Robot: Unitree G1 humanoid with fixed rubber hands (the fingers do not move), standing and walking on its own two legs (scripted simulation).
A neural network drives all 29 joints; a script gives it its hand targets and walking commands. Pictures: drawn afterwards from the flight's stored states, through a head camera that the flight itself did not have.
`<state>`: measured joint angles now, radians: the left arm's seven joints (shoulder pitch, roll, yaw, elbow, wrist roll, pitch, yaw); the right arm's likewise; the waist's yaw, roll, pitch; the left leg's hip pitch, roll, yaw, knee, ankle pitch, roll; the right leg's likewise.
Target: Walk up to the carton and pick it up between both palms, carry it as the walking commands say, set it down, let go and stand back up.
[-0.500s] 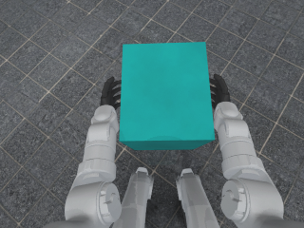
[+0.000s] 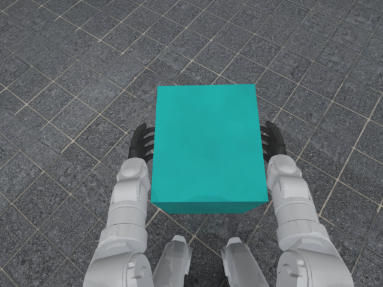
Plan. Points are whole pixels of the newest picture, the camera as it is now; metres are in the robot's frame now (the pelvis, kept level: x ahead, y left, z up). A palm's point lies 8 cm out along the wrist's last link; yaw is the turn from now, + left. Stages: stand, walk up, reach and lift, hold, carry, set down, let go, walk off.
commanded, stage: reach and lift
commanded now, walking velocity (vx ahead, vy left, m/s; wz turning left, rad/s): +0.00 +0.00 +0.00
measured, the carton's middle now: (205, 158) +0.41 +0.01 -0.12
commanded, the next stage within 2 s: none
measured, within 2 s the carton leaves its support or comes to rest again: neither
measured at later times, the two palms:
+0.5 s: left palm (128, 155) +0.36 +0.16 +0.03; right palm (289, 154) +0.37 -0.14 +0.02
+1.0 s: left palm (111, 149) +0.34 +0.16 +0.10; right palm (307, 149) +0.35 -0.14 +0.09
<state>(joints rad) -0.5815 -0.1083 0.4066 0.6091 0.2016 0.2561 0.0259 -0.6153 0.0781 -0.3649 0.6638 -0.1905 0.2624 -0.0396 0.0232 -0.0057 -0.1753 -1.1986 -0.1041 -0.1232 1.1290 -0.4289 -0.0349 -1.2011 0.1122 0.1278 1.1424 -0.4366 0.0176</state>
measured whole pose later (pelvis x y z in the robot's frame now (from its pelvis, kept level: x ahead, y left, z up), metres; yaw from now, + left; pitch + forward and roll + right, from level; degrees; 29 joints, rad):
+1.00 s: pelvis +0.03 +0.00 +0.10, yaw +0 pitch +7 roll +0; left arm -0.33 -0.17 0.32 0.41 0.26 0.46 0.00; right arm -0.33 0.15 -0.31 0.44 -0.26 0.46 0.01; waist 0.02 0.00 -0.07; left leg -0.39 -0.07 -0.14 0.50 -0.22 -0.01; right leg -0.40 0.06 0.16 0.52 -0.23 0.01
